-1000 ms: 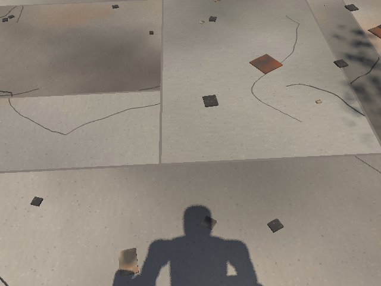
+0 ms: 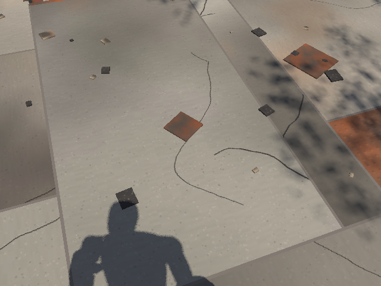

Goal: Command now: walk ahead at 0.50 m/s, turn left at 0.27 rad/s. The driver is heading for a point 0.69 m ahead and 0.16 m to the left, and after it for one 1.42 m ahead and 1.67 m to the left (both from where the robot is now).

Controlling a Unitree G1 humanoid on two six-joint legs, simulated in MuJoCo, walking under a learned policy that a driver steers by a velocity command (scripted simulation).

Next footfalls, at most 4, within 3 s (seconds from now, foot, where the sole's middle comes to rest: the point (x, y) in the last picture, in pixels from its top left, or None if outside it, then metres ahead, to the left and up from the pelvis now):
0.18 right None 0.28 -0.15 -0.79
0.68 left None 0.47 0.19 -0.79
1.14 right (138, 211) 0.77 0.16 -0.79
1.58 left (100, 275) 0.53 0.28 -0.79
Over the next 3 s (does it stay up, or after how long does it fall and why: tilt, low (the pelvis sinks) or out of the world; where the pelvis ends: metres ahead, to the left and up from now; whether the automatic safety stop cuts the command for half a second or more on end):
stays up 0.57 0.20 -0.01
